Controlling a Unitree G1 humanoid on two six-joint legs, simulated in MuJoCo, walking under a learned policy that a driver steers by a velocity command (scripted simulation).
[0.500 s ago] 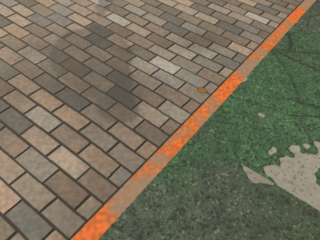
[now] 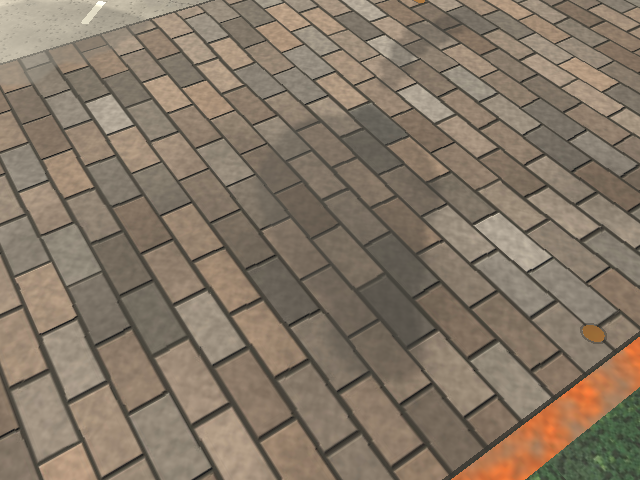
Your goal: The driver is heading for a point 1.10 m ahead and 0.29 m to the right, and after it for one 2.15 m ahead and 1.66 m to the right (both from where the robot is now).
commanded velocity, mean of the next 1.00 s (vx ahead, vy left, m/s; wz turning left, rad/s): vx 1.00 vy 0.00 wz -0.56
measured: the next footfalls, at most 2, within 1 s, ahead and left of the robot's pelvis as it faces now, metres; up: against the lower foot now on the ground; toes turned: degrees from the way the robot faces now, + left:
left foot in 0.26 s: +0.46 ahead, +0.13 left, +0.00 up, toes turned -10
right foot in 0.70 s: +0.78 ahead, -0.18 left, +0.00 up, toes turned -37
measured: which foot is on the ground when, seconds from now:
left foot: up 0.00-0.24, down 0.26-0.70, up 0.72-1.00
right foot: down 0.00-0.24, up 0.26-0.68, down 0.70-1.00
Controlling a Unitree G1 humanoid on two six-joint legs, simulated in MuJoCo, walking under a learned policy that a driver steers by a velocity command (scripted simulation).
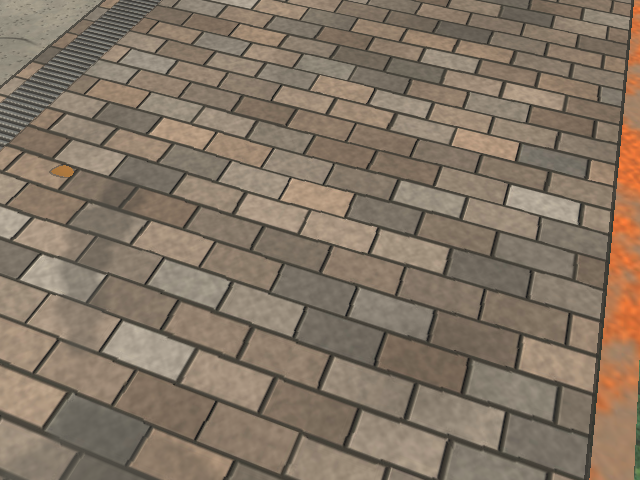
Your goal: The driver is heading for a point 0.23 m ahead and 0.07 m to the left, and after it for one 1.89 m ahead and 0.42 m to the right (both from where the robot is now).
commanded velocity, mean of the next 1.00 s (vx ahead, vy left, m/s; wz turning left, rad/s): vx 1.00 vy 0.00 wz -0.53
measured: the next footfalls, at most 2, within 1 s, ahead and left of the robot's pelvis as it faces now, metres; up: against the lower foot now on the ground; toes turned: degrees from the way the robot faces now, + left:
left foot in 0.16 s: +0.37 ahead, +0.11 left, +0.00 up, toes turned +5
right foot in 0.62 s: +0.78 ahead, -0.03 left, +0.00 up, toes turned -20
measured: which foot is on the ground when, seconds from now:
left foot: up 0.00-0.14, down 0.16-0.62, up 0.64-1.00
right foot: down 0.00-0.14, up 0.16-0.60, down 0.62-1.00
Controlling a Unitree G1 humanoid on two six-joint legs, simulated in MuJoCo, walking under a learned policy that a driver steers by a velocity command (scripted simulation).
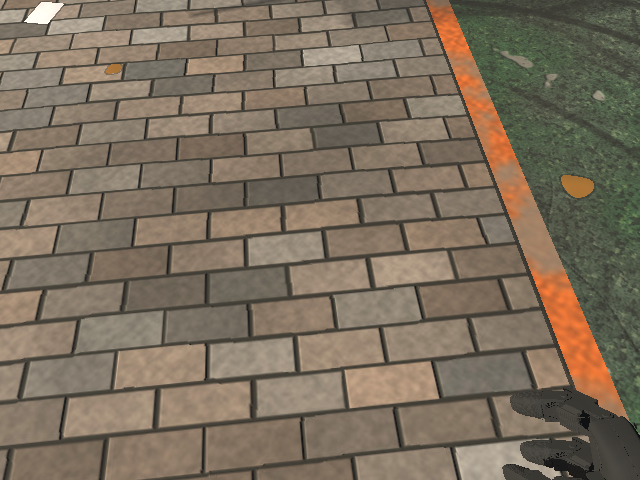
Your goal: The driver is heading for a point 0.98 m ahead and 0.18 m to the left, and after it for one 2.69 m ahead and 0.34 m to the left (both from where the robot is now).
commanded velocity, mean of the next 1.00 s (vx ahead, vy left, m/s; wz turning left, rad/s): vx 0.94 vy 0.00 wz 0.36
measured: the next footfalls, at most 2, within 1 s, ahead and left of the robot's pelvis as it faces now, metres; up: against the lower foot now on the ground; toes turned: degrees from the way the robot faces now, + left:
left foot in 0.04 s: +0.25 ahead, +0.15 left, +0.00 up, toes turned +0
right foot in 0.48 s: +0.67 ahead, -0.09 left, +0.00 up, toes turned -1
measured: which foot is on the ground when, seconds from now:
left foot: up 0.00-0.02, down 0.04-0.48, up 0.50-0.90, down 0.92-1.00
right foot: down 0.00-0.06, up 0.08-0.46, down 0.48-0.92, up 0.94-1.00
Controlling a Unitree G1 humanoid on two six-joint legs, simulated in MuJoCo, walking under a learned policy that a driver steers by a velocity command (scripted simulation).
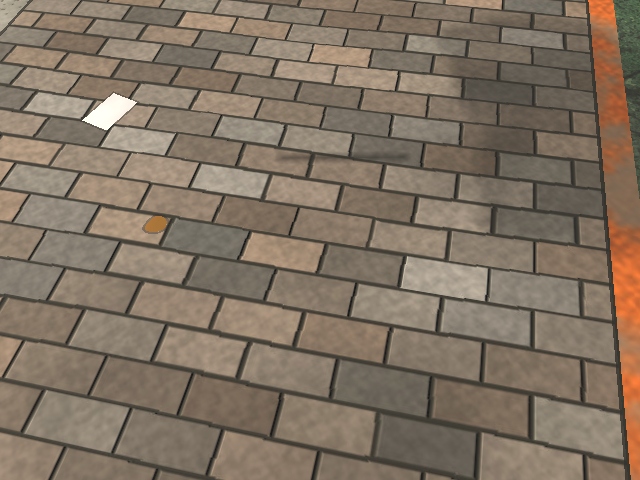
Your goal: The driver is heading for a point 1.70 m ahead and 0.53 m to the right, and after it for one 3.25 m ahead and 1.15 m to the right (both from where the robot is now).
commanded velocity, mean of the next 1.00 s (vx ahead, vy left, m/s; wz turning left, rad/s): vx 0.11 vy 0.00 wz -0.44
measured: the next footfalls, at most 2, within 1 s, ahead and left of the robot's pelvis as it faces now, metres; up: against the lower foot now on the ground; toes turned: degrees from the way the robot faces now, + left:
right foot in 0.40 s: +0.30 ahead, -0.15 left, +0.00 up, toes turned -11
left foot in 0.94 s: +0.34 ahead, +0.02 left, +0.00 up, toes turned -34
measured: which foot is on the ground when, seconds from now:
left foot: down 0.00-0.42, up 0.44-0.92, down 0.94-1.00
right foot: up 0.00-0.38, down 0.40-0.96, up 0.98-1.00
